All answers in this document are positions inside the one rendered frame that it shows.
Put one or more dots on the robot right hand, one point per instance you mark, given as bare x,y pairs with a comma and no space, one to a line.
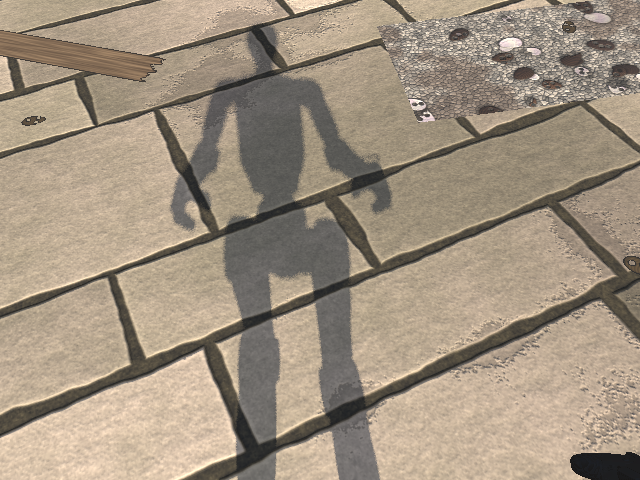
607,466

